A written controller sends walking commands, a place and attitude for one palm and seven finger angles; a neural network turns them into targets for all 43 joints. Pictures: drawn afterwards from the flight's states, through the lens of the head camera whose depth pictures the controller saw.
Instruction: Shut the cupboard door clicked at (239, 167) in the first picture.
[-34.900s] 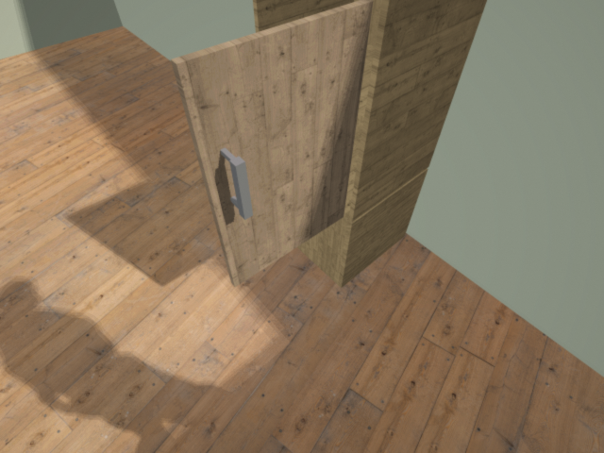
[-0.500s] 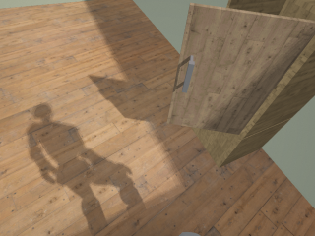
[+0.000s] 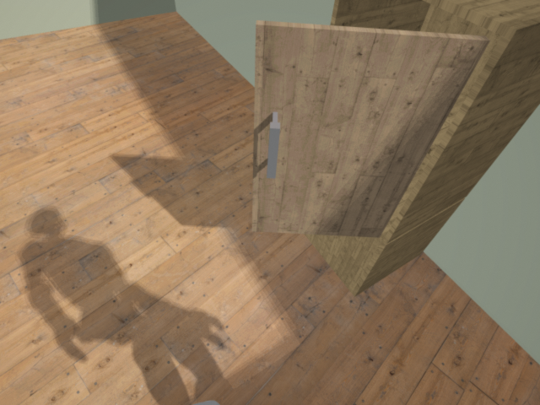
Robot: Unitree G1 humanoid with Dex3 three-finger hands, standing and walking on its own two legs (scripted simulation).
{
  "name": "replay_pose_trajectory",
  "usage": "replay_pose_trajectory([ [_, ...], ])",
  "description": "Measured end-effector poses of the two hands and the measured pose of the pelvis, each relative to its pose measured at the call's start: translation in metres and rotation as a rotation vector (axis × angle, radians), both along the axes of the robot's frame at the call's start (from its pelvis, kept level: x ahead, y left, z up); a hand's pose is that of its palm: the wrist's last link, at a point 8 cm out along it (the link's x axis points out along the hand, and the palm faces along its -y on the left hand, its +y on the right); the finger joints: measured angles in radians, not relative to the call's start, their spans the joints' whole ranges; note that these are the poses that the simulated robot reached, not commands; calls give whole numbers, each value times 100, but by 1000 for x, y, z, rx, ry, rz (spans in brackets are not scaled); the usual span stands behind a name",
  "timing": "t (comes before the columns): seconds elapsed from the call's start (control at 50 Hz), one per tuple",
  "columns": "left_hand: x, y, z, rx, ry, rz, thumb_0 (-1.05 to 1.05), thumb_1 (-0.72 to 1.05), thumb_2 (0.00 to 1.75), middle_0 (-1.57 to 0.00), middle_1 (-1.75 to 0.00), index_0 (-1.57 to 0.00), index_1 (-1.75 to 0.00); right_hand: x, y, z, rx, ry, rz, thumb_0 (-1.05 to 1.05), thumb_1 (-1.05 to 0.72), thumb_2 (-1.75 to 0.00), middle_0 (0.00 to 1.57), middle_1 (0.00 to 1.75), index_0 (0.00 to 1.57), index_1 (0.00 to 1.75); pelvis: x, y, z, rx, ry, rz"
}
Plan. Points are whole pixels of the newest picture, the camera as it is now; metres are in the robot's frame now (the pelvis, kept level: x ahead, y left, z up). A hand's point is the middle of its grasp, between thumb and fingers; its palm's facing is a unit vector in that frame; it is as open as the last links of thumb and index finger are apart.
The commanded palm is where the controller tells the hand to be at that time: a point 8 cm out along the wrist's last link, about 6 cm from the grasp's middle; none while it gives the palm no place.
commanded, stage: take the last steps up to it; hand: left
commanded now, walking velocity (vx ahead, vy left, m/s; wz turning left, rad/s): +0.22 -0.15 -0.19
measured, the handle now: (273, 146) +0.61 +0.02 +0.02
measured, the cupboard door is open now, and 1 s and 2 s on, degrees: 57 57 57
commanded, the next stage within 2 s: come to a stop and stand still in 0.32 s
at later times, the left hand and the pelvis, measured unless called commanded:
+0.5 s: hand (225, 330) +0.28 +0.09 -0.17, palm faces -0.19 -0.96 -0.22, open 7.4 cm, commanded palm none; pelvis +0.14 -0.09 -0.01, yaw -7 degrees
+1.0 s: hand (190, 366) +0.21 +0.15 -0.18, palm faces -0.02 -0.97 -0.24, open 7.4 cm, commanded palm none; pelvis +0.14 -0.05 -0.01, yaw -4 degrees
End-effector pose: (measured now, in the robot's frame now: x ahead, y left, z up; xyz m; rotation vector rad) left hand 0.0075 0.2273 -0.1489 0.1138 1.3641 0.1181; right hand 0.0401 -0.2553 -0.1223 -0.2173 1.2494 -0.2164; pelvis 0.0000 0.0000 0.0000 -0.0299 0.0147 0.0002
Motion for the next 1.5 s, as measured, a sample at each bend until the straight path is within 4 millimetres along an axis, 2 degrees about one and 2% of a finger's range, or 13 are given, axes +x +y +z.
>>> replay_pose_trajectory([
  [0.1, 28, 8, -18, -28, 56, -46, 1, 90, 90, -20, -30, -20, -30, 28, 9, 3, -41, -71, -11, 0, -91, -90, 20, 30, 20, 29, 28, 6, -9, 8, -7, -59],
  [0.28, 147, 0, 11, -4, -83, -131, 1, 91, 90, -19, -30, -19, -30, -4, 10, 14, 1, 106, -117, 0, -90, -90, 20, 30, 20, 30, 72, -12, 13, -14, 1, -98],
  [0.44, 245, -57, 18, 33, -145, -235, 1, 91, 90, -19, -30, -19, -30, -20, -20, -5, 83, 265, -237, 0, -90, -90, 20, 30, 20, 30, 119, -60, 4, 12, 12, -124],
  [0.5, 272, -85, 11, 58, -188, -248, 0, 91, 90, -19, -30, -19, -30, -12, -44, -25, 113, 310, -254, 0, -90, -90, 20, 30, 20, 30, 141, -85, -12, 35, 15, -129],
  [0.54, 278, -103, 13, 63, -190, -251, 0, 91, 90, -19, -30, -19, -30, 4, -59, -32, 114, 317, -256, 0, -90, -90, 20, 30, 20, 30, 148, -93, -11, 23, 11, -129],
  [0.64, 276, -132, 20, 50, -163, -219, 0, 91, 90, -20, -30, -20, -30, 67, -87, -28, 97, 223, -208, 0, -91, -90, 20, 30, 19, 29, 159, -105, 1, 49, 2, -116],
  [0.7, 274, -129, 26, 62, -185, -163, -1, 92, 90, -20, -30, -20, -30, 109, -100, -22, 79, 151, -152, 0, -91, -90, 20, 30, 19, 29, 160, -107, 6, 55, 2, -106],
  [0.82, 251, -99, 29, 105, -165, -111, -1, 92, 90, -20, -30, -20, -30, 183, -107, -10, 41, -16, -61, 0, -91, -90, 20, 30, 19, 29, 154, -98, 7, 46, 1, -87],
  [0.94, 217, -55, 17, 115, -122, -78, 0, 91, 90, -20, -30, -20, -30, 214, -82, 5, 12, -124, 5, 0, -91, -90, 20, 30, 19, 29, 146, -73, 2, 40, -1, -74],
  [1.04, 191, -18, -5, 87, -71, -42, 0, 91, 90, -20, -30, -20, -30, 196, -46, 7, -16, -121, 34, 0, -91, -90, 20, 30, 19, 29, 139, -45, -7, 20, -14, -68],
  [1.16, 164, -1, 1, 64, -8, -31, 1, 91, 90, -20, -30, -19, -30, 150, -8, 10, 3, -27, 17, 0, -91, -90, 20, 30, 20, 29, 132, -27, 5, 5, -22, -78],
  [1.3, 144, -4, 8, 57, 33, -72, 1, 91, 90, -20, -30, -19, -30, 99, 10, -4, 47, 32, -68, 0, -92, -90, 20, 30, 20, 30, 118, -14, 7, 27, -14, -104],
  [1.5, 126, -25, 16, 62, 10, -122, 1, 92, 90, -20, -30, -20, -30, 22, 19, -19, 123, 138, -156, 0, -92, -90, 20, 30, 20, 29, 98, -17, 9, 37, -35, -108],
])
